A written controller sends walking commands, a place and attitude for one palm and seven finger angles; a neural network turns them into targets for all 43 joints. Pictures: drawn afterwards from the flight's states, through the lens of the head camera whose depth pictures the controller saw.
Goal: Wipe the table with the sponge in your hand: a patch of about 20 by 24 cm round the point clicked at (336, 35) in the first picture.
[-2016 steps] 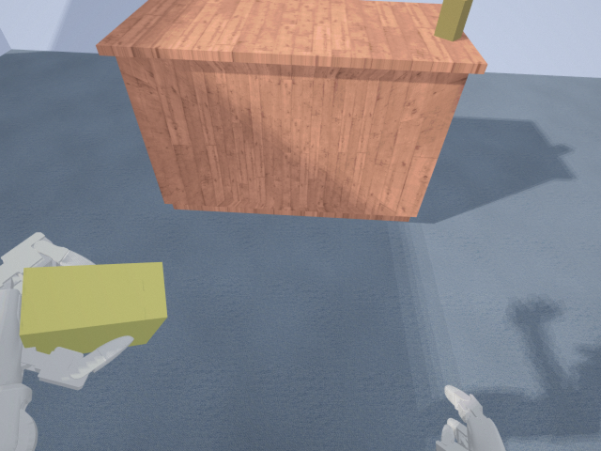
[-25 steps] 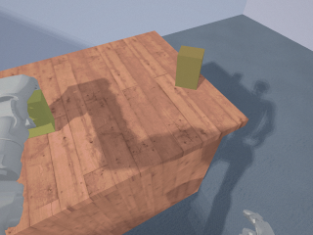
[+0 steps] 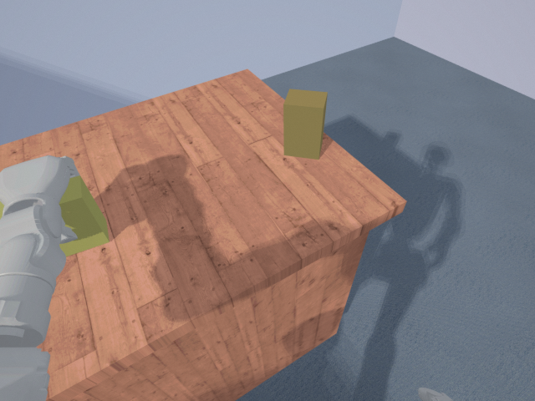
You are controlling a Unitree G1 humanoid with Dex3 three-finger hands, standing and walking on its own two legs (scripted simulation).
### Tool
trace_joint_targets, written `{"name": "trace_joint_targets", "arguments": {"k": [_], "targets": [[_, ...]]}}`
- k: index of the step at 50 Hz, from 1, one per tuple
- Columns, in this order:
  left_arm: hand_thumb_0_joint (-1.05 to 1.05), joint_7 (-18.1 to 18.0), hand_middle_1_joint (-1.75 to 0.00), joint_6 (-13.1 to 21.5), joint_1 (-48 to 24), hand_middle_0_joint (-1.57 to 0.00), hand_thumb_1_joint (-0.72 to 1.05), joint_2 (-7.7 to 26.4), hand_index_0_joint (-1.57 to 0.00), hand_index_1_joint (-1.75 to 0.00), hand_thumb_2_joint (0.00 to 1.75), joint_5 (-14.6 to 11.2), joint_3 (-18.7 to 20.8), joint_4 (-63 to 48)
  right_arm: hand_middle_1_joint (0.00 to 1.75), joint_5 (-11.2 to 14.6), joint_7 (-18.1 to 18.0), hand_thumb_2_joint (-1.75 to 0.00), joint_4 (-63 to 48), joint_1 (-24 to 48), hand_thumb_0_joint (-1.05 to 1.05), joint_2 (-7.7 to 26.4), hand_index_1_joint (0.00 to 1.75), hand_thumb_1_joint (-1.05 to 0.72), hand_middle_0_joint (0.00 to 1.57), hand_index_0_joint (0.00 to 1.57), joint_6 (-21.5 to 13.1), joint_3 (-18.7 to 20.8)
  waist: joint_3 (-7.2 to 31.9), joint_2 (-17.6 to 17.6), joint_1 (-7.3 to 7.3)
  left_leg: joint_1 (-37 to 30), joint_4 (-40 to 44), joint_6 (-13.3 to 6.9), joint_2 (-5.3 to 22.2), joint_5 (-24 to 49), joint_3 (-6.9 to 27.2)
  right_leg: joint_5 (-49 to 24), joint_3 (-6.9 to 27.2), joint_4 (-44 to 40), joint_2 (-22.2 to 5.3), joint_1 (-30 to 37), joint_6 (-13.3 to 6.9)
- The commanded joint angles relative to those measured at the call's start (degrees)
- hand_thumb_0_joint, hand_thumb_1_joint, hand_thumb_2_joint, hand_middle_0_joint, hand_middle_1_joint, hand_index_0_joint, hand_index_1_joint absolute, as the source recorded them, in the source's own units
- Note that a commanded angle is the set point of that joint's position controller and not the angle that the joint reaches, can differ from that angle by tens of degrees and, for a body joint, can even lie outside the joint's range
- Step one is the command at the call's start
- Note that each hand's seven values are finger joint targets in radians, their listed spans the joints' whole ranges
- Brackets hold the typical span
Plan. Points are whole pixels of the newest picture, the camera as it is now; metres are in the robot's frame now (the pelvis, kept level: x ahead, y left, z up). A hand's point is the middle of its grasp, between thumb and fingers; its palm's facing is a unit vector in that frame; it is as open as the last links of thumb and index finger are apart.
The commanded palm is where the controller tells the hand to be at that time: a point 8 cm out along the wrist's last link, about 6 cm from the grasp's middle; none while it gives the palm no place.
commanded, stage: wipe back along the first lane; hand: left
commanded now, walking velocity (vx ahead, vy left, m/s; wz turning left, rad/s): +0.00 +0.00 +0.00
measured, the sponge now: (61, 228) +0.35 +0.37 +0.07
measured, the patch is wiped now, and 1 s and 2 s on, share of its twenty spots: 0.95 0.95 0.95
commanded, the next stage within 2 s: lift the sponge slowly off the table in 1.20 s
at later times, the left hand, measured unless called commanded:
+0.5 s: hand (55, 231) +0.32 +0.33 +0.11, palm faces -0.02 -0.04 -1.00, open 9.8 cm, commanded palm +0.28 +0.32 +0.15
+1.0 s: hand (63, 252) +0.28 +0.30 +0.11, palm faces +0.05 -0.04 -1.00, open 9.8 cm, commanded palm +0.24 +0.30 +0.15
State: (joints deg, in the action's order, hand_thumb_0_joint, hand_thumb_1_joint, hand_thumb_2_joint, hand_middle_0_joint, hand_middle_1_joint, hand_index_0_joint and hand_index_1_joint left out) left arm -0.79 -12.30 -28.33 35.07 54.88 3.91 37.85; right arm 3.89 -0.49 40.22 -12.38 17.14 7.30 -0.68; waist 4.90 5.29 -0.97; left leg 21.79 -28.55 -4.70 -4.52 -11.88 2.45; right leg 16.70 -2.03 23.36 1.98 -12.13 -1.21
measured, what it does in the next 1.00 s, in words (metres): stands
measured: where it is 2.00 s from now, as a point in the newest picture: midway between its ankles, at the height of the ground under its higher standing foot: outside the picture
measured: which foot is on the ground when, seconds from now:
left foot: down 0.00-1.00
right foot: down 0.00-1.00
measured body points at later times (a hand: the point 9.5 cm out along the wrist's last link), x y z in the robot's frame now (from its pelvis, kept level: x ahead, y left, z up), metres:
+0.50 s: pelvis +0.01 -0.03 +0.00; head +0.01 -0.06 +0.45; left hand +0.32 +0.33 +0.16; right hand +0.20 -0.26 -0.10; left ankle +0.02 +0.06 -0.74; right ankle -0.06 -0.11 -0.74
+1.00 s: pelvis +0.00 -0.02 +0.00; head -0.01 -0.06 +0.45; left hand +0.27 +0.30 +0.16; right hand +0.22 -0.25 -0.09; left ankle +0.02 +0.06 -0.74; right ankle -0.06 -0.11 -0.74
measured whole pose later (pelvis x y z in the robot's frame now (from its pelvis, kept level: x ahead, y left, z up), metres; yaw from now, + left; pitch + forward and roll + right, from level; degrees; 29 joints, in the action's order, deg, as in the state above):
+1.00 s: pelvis +0.00 -0.02 +0.00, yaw +0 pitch +2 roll -1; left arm 1.0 -23.8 -4.4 31.7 51.0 1.0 5.6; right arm 4.4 -0.2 36.4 -4.4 16.5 7.5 -1.8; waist 4.9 6.4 -3.8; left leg 18.2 -31.0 -3.1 -3.4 -14.2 2.8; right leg 18.9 -2.2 25.9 3.2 -8.6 -2.7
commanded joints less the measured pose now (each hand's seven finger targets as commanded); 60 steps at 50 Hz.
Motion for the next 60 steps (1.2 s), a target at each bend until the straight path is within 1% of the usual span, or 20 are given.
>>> {"name": "trace_joint_targets", "arguments": {"k": [1,4,5,8,9,10,14,17,19,21,25,28,34,37,39,41,50,54,57,60], "targets": [[0.0,-0.6,-1.6,-2.2,-15.8,-1.2,0.1,17.7,-1.2,-1.6,1.3,0.4,4.1,-11.1,0.3,0.5,-0.1,-0.9,-8.7,8.2,0.0,8.4,0.3,-0.9,0.2,0.2,-2.6,2.7,13.1,-1.0,-1.59,-14.3,2.3,1.0,2.9,15.0,4.6,-11.2,-0.2,-2.2,1.6,-1.5,-3.4],[0.0,0.4,-1.6,-3.2,-13.4,-1.2,0.1,16.8,-1.2,-1.6,1.3,0.3,3.3,-12.7,0.3,0.6,-0.4,-0.9,-9.4,9.6,0.0,8.2,0.3,-0.9,0.2,0.2,-2.3,2.3,11.5,-0.9,-1.61,-13.6,2.5,0.6,2.7,13.6,4.2,-11.0,0.1,-2.7,1.5,-1.3,-3.4],[0.0,0.8,-1.6,-3.4,-13.5,-1.2,0.1,14.0,-1.2,-1.6,1.3,0.2,0.8,-12.5,0.3,0.6,-0.5,-0.9,-9.5,9.5,0.0,7.8,0.3,-0.9,0.2,0.2,-2.4,2.3,10.3,-1.7,-0.81,-13.3,2.3,0.4,2.6,12.4,3.9,-10.3,-0.1,-2.6,1.6,-1.8,-3.2],[0.0,1.7,-1.6,-3.6,-12.4,-1.2,0.1,14.1,-1.2,-1.6,1.3,0.4,0.7,-12.9,0.3,0.6,-0.9,-0.9,-9.5,9.8,0.0,7.8,0.3,-0.9,0.2,0.2,-2.2,2.2,10.3,-1.4,-0.69,-13.6,2.0,0.3,2.4,12.5,3.4,-11.4,0.2,-3.0,1.4,-1.6,-3.3],[0.0,1.8,-1.6,-3.4,-12.4,-1.2,0.1,15.9,-1.2,-1.6,1.3,0.5,2.3,-14.5,0.3,0.6,-0.8,-0.9,-9.7,10.2,0.0,8.0,0.3,-0.9,0.2,0.2,-2.2,2.1,10.7,-0.2,-1.14,-14.0,2.1,0.4,2.6,13.2,3.8,-11.5,0.2,-2.8,1.4,-1.3,-3.6],[0.0,2.2,-1.6,-3.5,-11.1,-1.2,0.1,12.5,-1.2,-1.6,1.3,0.4,-0.6,-14.1,0.3,0.5,-0.9,-0.9,-10.1,10.2,0.0,7.5,0.3,-0.9,0.2,0.2,-2.3,2.1,10.3,-1.0,-0.63,-13.8,1.7,0.2,2.2,13.2,3.3,-12.1,0.2,-2.6,1.4,-1.1,-3.4],[0.0,3.1,-1.6,-3.6,-6.3,-1.2,0.1,14.3,-1.2,-1.6,1.3,-0.1,2.1,-15.5,0.3,0.3,-0.8,-0.9,-10.4,10.9,0.0,7.7,0.3,-0.9,0.2,0.2,-1.8,1.9,11.0,-1.6,-1.56,-13.2,0.6,0.1,2.0,15.7,2.4,-17.7,0.9,-2.4,1.0,1.3,-3.4],[0.0,3.4,-1.6,-3.4,-1.2,-1.2,0.1,12.4,-1.2,-1.6,1.3,-1.2,1.9,-17.6,0.3,0.3,-0.6,-0.9,-11.0,11.3,0.0,7.2,0.3,-0.9,0.2,0.2,-1.5,1.9,11.7,-3.7,-1.56,-12.6,-0.3,0.1,1.8,17.5,1.5,-22.1,1.0,-1.6,0.7,3.2,-2.8],[0.0,3.5,-1.6,-3.6,1.1,-1.2,0.1,13.5,-1.2,-1.6,1.3,-1.6,3.4,-18.8,0.3,0.2,-0.5,-0.9,-11.3,12.2,0.0,7.4,0.3,-0.9,0.2,0.2,-1.4,1.7,11.1,-4.0,-2.02,-11.8,-0.5,-0.1,1.8,17.7,1.4,-23.5,1.5,-1.4,0.7,3.6,-2.9],[0.0,3.6,-1.6,-4.2,-0.8,-1.2,0.1,12.8,-1.2,-1.6,1.3,-1.3,1.9,-19.2,0.3,0.3,-0.6,-0.9,-11.1,12.3,0.0,7.3,0.3,-0.9,0.2,0.2,-1.1,1.6,9.6,-4.2,-1.09,-11.1,-0.4,-0.1,1.7,16.5,1.2,-22.8,1.1,-1.5,0.6,2.7,-2.6],[0.0,3.5,-1.6,-5.0,3.1,-1.2,0.1,12.0,-1.2,-1.6,1.3,-1.4,2.1,-22.6,0.3,0.2,-0.5,-0.9,-11.8,13.2,0.0,7.0,0.3,-0.9,0.2,0.2,-1.5,1.7,9.7,-2.4,-1.79,-11.7,-1.0,-0.2,1.6,18.0,1.2,-23.9,1.3,-1.0,0.6,3.3,-2.8],[0.0,3.8,-1.6,-5.8,4.9,-1.2,0.1,11.1,-1.2,-1.6,1.3,-1.8,1.7,-24.2,0.3,0.4,-0.5,-0.9,-11.8,13.5,0.0,6.9,0.3,-0.9,0.2,0.2,-1.5,1.6,9.6,-4.1,-1.56,-11.3,-1.3,-0.2,1.6,18.1,1.0,-25.3,1.3,-0.7,0.5,3.7,-2.5],[0.0,3.7,-1.6,-7.3,10.2,-1.2,0.1,9.7,-1.2,-1.6,1.3,-2.9,1.8,-29.6,0.3,0.5,-0.3,-0.9,-12.6,15.2,0.0,6.8,0.3,-0.9,0.2,0.2,-2.3,1.6,10.1,-4.5,-2.47,-11.9,-1.3,-0.2,1.8,18.0,1.4,-24.5,1.6,-0.2,0.8,3.7,-2.6],[0.0,3.1,-1.6,-8.1,13.9,-1.2,0.1,6.6,-1.2,-1.6,1.3,-3.7,0.0,-32.7,0.3,0.5,0.1,-0.9,-13.0,15.5,0.0,6.4,0.3,-0.9,0.2,0.2,-2.6,1.6,9.6,-4.4,-2.46,-11.7,-1.3,-0.1,1.9,18.0,1.3,-24.2,0.9,0.1,0.6,3.5,-2.3],[0.0,2.8,-1.6,-9.1,13.7,-1.2,0.1,9.0,-1.2,-1.6,1.3,-3.6,2.0,-33.9,0.3,0.5,0.1,-0.9,-13.1,16.8,0.0,6.6,0.3,-0.9,0.2,0.2,-2.6,1.5,8.7,-4.6,-3.05,-11.3,-0.9,0.0,2.0,16.3,1.5,-22.5,1.4,0.0,0.8,3.1,-2.5],[0.0,2.3,-1.6,-10.0,15.0,-1.2,0.1,8.7,-1.2,-1.6,1.3,-4.1,2.4,-33.6,0.3,0.6,0.0,-0.9,-13.0,16.5,0.0,6.3,0.3,-0.9,0.2,0.2,-2.7,1.5,8.2,-6.4,-3.14,-10.1,-0.8,0.1,1.8,14.8,1.2,-21.6,1.0,0.1,0.7,3.3,-2.2],[0.0,2.2,-1.6,-13.0,18.2,-1.2,0.1,5.7,-1.2,-1.6,1.3,-5.0,0.2,-39.5,0.3,0.9,0.2,-0.9,-13.9,19.3,0.0,5.5,0.3,-0.9,0.2,0.2,-3.2,0.9,7.2,-3.9,-3.76,-10.8,0.2,0.5,2.2,12.3,1.7,-16.5,0.7,0.1,1.1,2.3,-2.4],[0.0,2.3,-1.6,-13.9,19.8,-1.2,0.1,7.2,-1.2,-1.6,1.3,-5.1,1.5,-41.3,0.3,0.8,0.1,-0.9,-13.8,20.7,0.0,5.6,0.3,-0.9,0.2,0.2,-3.3,0.6,7.0,-4.9,-4.28,-10.9,0.4,0.6,2.3,11.2,1.8,-16.0,1.4,0.0,1.2,2.3,-2.5],[0.0,2.5,-1.6,-14.5,21.2,-1.2,0.1,4.2,-1.2,-1.6,1.3,-5.5,-0.7,-42.8,0.3,1.0,0.1,-0.9,-14.1,20.6,0.0,5.1,0.3,-0.9,0.2,0.2,-3.4,0.4,6.4,-4.2,-3.98,-10.9,0.6,0.7,2.4,10.8,1.8,-14.9,0.6,-0.3,1.1,1.8,-2.2],[0.0,2.3,-1.6,-14.8,21.9,-1.2,0.1,3.8,-1.2,-1.6,1.3,-5.5,-1.0,-45.0,0.3,0.9,0.2,-0.9,-14.3,21.2,0.0,4.9,0.3,-0.9,0.2,0.2,-3.9,0.3,6.1,-3.3,-4.15,-11.3,0.7,0.8,2.5,10.6,2.0,-13.9,0.7,0.0,1.3,1.5,-2.6]]}}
